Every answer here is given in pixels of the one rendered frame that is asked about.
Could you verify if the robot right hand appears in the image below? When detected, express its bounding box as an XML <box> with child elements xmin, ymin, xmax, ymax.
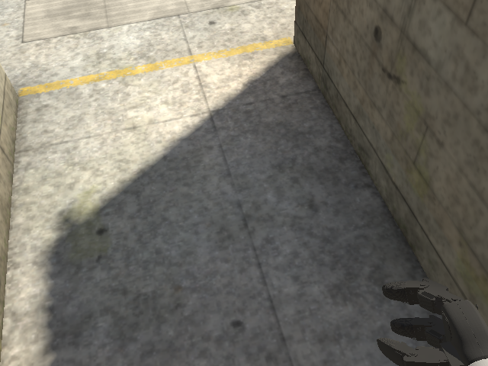
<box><xmin>377</xmin><ymin>278</ymin><xmax>488</xmax><ymax>366</ymax></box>

